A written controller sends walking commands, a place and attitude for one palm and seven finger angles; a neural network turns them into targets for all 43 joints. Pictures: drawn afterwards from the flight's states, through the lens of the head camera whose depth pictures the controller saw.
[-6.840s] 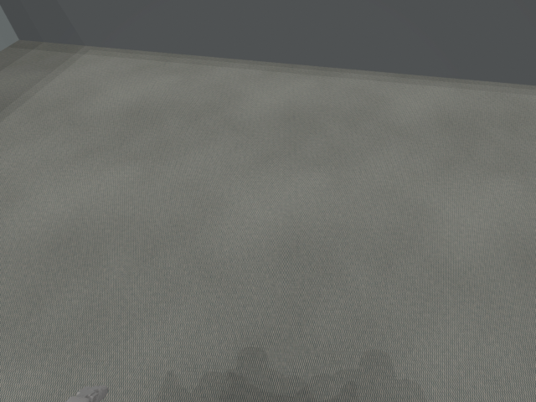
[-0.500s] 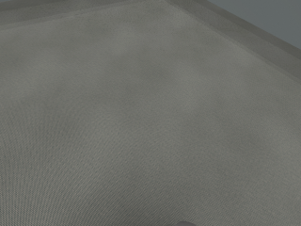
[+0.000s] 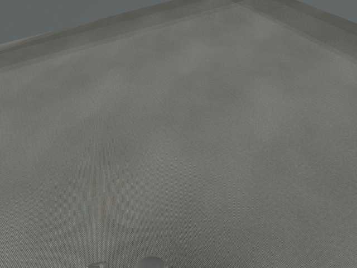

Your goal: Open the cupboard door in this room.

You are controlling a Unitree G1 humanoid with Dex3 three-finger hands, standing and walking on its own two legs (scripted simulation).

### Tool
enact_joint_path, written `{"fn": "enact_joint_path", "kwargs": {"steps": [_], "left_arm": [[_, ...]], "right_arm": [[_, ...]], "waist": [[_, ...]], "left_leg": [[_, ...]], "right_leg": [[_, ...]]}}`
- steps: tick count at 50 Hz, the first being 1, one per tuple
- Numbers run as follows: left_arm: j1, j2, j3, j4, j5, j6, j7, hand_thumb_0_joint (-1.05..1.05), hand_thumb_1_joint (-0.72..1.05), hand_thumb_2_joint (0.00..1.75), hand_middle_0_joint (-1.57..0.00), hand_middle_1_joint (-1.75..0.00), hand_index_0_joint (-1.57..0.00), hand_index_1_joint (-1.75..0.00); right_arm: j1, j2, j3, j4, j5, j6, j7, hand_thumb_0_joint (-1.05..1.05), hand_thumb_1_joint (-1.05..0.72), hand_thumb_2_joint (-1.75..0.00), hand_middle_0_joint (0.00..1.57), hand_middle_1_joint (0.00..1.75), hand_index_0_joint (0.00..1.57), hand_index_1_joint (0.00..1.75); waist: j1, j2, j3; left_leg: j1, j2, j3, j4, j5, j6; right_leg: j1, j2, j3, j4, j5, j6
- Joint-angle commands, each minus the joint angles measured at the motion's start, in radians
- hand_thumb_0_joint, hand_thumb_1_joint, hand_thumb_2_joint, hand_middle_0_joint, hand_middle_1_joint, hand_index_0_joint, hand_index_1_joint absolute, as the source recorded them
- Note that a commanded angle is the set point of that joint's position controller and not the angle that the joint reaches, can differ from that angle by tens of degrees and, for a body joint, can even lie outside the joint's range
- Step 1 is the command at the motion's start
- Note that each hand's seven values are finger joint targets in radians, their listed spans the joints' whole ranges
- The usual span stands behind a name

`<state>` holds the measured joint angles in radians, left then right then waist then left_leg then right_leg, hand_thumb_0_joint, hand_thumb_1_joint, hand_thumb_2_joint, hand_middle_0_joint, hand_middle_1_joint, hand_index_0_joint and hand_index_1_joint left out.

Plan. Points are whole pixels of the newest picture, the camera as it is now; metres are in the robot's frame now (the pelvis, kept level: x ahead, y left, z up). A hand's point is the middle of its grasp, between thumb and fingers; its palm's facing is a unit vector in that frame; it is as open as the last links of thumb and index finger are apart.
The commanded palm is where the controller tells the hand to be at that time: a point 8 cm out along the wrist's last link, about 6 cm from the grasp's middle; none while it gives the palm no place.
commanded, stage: turn or walk to find it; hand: left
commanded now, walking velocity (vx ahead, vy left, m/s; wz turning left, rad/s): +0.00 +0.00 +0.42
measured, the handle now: out of the picture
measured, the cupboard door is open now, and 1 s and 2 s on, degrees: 0 0 0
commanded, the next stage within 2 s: none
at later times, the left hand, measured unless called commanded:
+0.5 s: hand out of the picture -0.06 +0.27 -0.18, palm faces +0.25 -0.93 -0.25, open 7.4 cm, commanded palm none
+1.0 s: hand out of the picture -0.07 +0.20 -0.14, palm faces +0.39 -0.88 -0.27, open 7.4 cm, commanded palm none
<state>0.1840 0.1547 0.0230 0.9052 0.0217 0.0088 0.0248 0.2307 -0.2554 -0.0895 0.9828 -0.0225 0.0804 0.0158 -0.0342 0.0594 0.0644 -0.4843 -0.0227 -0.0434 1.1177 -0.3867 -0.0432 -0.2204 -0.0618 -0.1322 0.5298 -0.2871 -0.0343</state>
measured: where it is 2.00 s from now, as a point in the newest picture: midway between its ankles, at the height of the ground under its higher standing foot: outside the picture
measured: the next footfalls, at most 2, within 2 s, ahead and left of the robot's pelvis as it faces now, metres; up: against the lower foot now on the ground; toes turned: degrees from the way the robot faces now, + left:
left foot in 0.32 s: +0.00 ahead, +0.16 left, +0.00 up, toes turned +14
right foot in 0.82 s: +0.01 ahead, -0.08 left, +0.00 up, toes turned +16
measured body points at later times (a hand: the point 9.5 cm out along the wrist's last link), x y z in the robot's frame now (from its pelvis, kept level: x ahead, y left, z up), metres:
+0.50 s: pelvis -0.04 +0.05 +0.00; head -0.03 +0.08 +0.45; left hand -0.07 +0.32 -0.16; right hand +0.11 -0.17 -0.13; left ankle -0.04 +0.15 -0.74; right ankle -0.02 -0.09 -0.67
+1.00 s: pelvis -0.07 -0.01 +0.00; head -0.05 -0.04 +0.45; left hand -0.09 +0.24 -0.12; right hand +0.04 -0.24 -0.16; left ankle -0.13 +0.13 -0.65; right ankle -0.03 -0.09 -0.74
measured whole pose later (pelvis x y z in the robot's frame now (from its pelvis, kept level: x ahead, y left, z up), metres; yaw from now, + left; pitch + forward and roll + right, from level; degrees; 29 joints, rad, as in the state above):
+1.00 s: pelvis -0.07 -0.01 +0.00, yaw +24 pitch -2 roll +2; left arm 0.20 0.15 0.02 0.92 0.02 0.02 0.03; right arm 0.27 -0.25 -0.10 0.99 -0.03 0.09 0.02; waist -0.04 0.05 0.05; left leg -0.52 -0.02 -0.04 1.14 -0.34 -0.05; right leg -0.21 -0.06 -0.12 0.50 -0.26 -0.03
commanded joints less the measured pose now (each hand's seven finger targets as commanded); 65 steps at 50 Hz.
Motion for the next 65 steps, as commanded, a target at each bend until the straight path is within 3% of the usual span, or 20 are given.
{"fn": "enact_joint_path", "kwargs": {"steps": [1, 10, 14, 15, 16, 17, 19, 24, 34, 38, 40, 41, 42, 43, 45, 48, 58, 62, 64, 65], "left_arm": [[0.021, 0.192, 0.053, -0.055, -0.001, -0.026, 0.012, 0.00, 0.90, 0.90, -0.20, -0.30, -0.20, -0.30], [0.117, 0.257, 0.073, 0.006, 0.012, -0.013, 0.009, 0.00, 0.90, 0.90, -0.20, -0.30, -0.20, -0.30], [0.081, 0.261, 0.079, 0.020, 0.002, -0.002, 0.005, 0.00, 0.90, 0.90, -0.20, -0.30, -0.20, -0.30], [0.084, 0.238, 0.073, 0.012, -0.008, 0.006, 0.001, 0.00, 0.90, 0.90, -0.20, -0.30, -0.20, -0.30], [0.094, 0.175, 0.063, -0.019, -0.013, 0.012, -0.006, 0.00, 0.90, 0.90, -0.20, -0.30, -0.20, -0.30], [0.038, 0.162, 0.048, -0.046, -0.001, 0.021, -0.004, 0.00, 0.90, 0.90, -0.20, -0.30, -0.20, -0.30], [-0.025, 0.177, 0.056, -0.037, -0.002, 0.035, -0.002, 0.00, 0.90, 0.90, -0.20, -0.30, -0.20, -0.30], [0.052, 0.174, 0.057, 0.016, -0.002, 0.029, -0.014, 0.00, 0.90, 0.90, -0.20, -0.30, -0.20, -0.30], [-0.030, 0.143, 0.051, -0.051, -0.007, 0.024, -0.006, 0.00, 0.90, 0.90, -0.20, -0.30, -0.20, -0.30], [0.036, 0.139, 0.048, -0.044, -0.014, 0.012, -0.002, 0.00, 0.90, 0.90, -0.20, -0.30, -0.20, -0.30], [0.117, 0.171, 0.057, -0.026, -0.012, 0.000, 0.005, 0.00, 0.90, 0.90, -0.20, -0.30, -0.20, -0.30], [0.134, 0.251, 0.073, -0.028, 0.003, -0.009, 0.013, 0.00, 0.90, 0.90, -0.20, -0.30, -0.20, -0.30], [0.101, 0.301, 0.077, -0.050, 0.005, -0.005, 0.012, 0.00, 0.90, 0.90, -0.20, -0.30, -0.20, -0.30], [0.060, 0.281, 0.085, -0.064, -0.005, -0.009, 0.019, 0.00, 0.90, 0.90, -0.20, -0.30, -0.20, -0.30], [-0.040, 0.217, 0.062, -0.079, -0.006, -0.010, 0.012, 0.00, 0.90, 0.90, -0.20, -0.30, -0.20, -0.30], [-0.043, 0.178, 0.050, -0.073, -0.006, -0.020, 0.010, 0.00, 0.90, 0.90, -0.20, -0.30, -0.20, -0.30], [0.110, 0.243, 0.071, 0.001, 0.011, -0.013, 0.008, 0.00, 0.90, 0.90, -0.20, -0.30, -0.20, -0.30], [0.083, 0.272, 0.079, 0.014, 0.008, -0.004, 0.005, 0.00, 0.90, 0.90, -0.20, -0.30, -0.20, -0.30], [0.073, 0.232, 0.073, 0.003, -0.008, 0.009, 0.000, 0.00, 0.90, 0.90, -0.20, -0.30, -0.20, -0.30], [0.080, 0.167, 0.061, -0.033, -0.013, 0.016, -0.007, 0.00, 0.90, 0.90, -0.20, -0.30, -0.20, -0.30]], "right_arm": [[-0.003, -0.057, -0.010, -0.062, -0.002, -0.020, 0.003, 0.00, -0.90, -0.90, 0.20, 0.30, 0.20, 0.30], [-0.107, -0.033, 0.018, -0.080, 0.014, -0.036, -0.002, 0.00, -0.90, -0.90, 0.20, 0.30, 0.20, 0.30], [-0.017, -0.047, 0.020, -0.063, 0.013, -0.053, -0.006, 0.00, -0.90, -0.90, 0.20, 0.30, 0.20, 0.30], [0.015, -0.093, 0.010, -0.057, 0.011, -0.063, -0.005, 0.00, -0.90, -0.90, 0.20, 0.30, 0.20, 0.30], [0.037, -0.194, -0.013, -0.063, 0.001, -0.070, -0.008, 0.00, -0.90, -0.90, 0.20, 0.30, 0.20, 0.30], [0.067, -0.238, -0.021, -0.057, 0.003, -0.060, -0.011, 0.00, -0.90, -0.90, 0.20, 0.30, 0.20, 0.30], [0.008, -0.190, -0.009, -0.061, 0.001, -0.062, -0.031, 0.00, -0.90, -0.90, 0.20, 0.30, 0.20, 0.30], [-0.059, -0.138, 0.009, -0.089, 0.008, -0.075, -0.033, 0.00, -0.90, -0.90, 0.20, 0.30, 0.20, 0.30], [0.011, -0.141, -0.012, -0.090, -0.003, -0.063, -0.028, 0.00, -0.90, -0.90, 0.20, 0.30, 0.20, 0.30], [-0.006, -0.139, -0.020, -0.095, -0.003, -0.057, -0.023, 0.00, -0.90, -0.90, 0.20, 0.30, 0.20, 0.30], [-0.025, -0.104, -0.017, -0.106, 0.007, -0.054, -0.017, 0.00, -0.90, -0.90, 0.20, 0.30, 0.20, 0.30], [-0.012, -0.043, -0.008, -0.123, 0.015, -0.054, -0.011, 0.00, -0.90, -0.90, 0.20, 0.30, 0.20, 0.30], [-0.029, -0.036, -0.008, -0.145, 0.006, -0.051, -0.011, 0.00, -0.90, -0.90, 0.20, 0.30, 0.20, 0.30], [-0.030, -0.079, -0.020, -0.134, -0.005, -0.032, -0.013, 0.00, -0.90, -0.90, 0.20, 0.30, 0.20, 0.30], [-0.003, -0.068, -0.025, -0.085, -0.005, -0.018, -0.001, 0.00, -0.90, -0.90, 0.20, 0.30, 0.20, 0.30], [0.058, -0.050, -0.019, -0.051, -0.003, -0.014, 0.004, 0.00, -0.90, -0.90, 0.20, 0.30, 0.20, 0.30], [-0.086, -0.032, 0.009, -0.073, 0.009, -0.031, -0.001, 0.00, -0.90, -0.90, 0.20, 0.30, 0.20, 0.30], [-0.023, -0.036, 0.018, -0.062, 0.016, -0.047, -0.008, 0.00, -0.90, -0.90, 0.20, 0.30, 0.20, 0.30], [0.042, -0.095, 0.005, -0.052, 0.012, -0.064, -0.006, 0.00, -0.90, -0.90, 0.20, 0.30, 0.20, 0.30], [0.055, -0.201, -0.017, -0.061, 0.002, -0.070, -0.009, 0.00, -0.90, -0.90, 0.20, 0.30, 0.20, 0.30]], "waist": [[0.033, -0.217, -0.040], [0.091, -0.258, -0.082], [0.032, -0.229, -0.124], [0.009, -0.114, -0.142], [0.000, 0.176, -0.143], [-0.029, 0.215, -0.117], [-0.013, 0.194, -0.047], [0.034, 0.068, -0.062], [-0.006, 0.084, -0.093], [0.025, 0.074, -0.126], [0.066, 0.017, -0.143], [0.075, -0.211, -0.133], [0.079, -0.315, -0.088], [0.068, -0.351, -0.072], [0.010, -0.175, 0.021], [-0.004, -0.201, 0.015], [0.090, -0.255, -0.056], [0.050, -0.272, -0.113], [0.005, -0.102, -0.145], [-0.002, 0.200, -0.130]], "left_leg": [[-0.061, 0.048, 0.003, 0.058, 0.025, -0.026], [0.071, 0.052, 0.100, -0.320, -0.092, -0.017], [0.273, 0.045, 0.134, -0.642, 0.110, 0.007], [0.410, 0.100, 0.068, -0.746, 0.229, 0.029], [0.514, 0.338, -0.242, -0.791, 0.465, 0.129], [0.433, 0.432, -0.304, -0.823, 0.507, 0.216], [0.321, 0.360, -0.266, -0.840, 0.379, 0.212], [0.330, 0.249, -0.141, -0.835, 0.433, 0.185], [0.346, 0.256, -0.299, -0.821, 0.333, 0.226], [0.270, 0.213, -0.313, -0.759, 0.407, 0.199], [0.104, 0.135, -0.251, -0.675, 0.248, 0.122], [-0.094, 0.014, -0.124, -0.482, 0.042, 0.051], [-0.136, -0.053, -0.024, -0.259, -0.155, 0.016], [-0.110, -0.005, -0.068, -0.106, -0.157, 0.021], [-0.084, 0.022, -0.050, 0.065, -0.029, 0.016], [-0.075, 0.034, -0.012, 0.114, 0.068, -0.013], [0.018, 0.058, 0.081, -0.275, -0.094, -0.027], [0.182, 0.041, 0.133, -0.517, -0.002, -0.006], [0.411, 0.105, 0.053, -0.753, 0.227, 0.029], [0.506, 0.357, -0.269, -0.801, 0.460, 0.128]], "right_leg": [[0.071, -0.246, 0.160, -0.229, 0.265, -0.081], [0.148, -0.301, 0.116, -0.148, 0.456, -0.115], [0.079, -0.276, 0.035, -0.017, 0.399, -0.036], [-0.043, -0.233, -0.010, 0.101, 0.268, 0.018], [-0.286, -0.105, -0.061, 0.294, -0.122, 0.093], [-0.316, -0.065, 0.004, 0.447, -0.352, 0.095], [-0.343, -0.068, 0.102, 0.568, -0.258, 0.096], [-0.298, -0.052, 0.106, 0.571, -0.087, 0.115], [-0.243, -0.004, 0.118, 0.332, -0.166, 0.108], [-0.065, 0.039, 0.096, 0.082, -0.087, 0.090], [0.161, -0.014, 0.126, -0.172, 0.056, 0.071], [0.267, -0.233, 0.361, -0.276, -0.046, -0.005], [0.151, -0.410, 0.486, -0.316, -0.012, -0.099], [0.035, -0.407, 0.482, -0.333, -0.048, -0.117], [-0.079, -0.291, 0.320, -0.315, -0.054, -0.080], [-0.045, -0.223, 0.173, -0.282, 0.064, -0.050], [0.145, -0.294, 0.139, -0.186, 0.329, -0.108], [0.117, -0.296, 0.081, -0.078, 0.420, -0.075], [-0.058, -0.225, -0.012, 0.112, 0.245, 0.025], [-0.323, -0.093, -0.058, 0.310, -0.172, 0.101]]}}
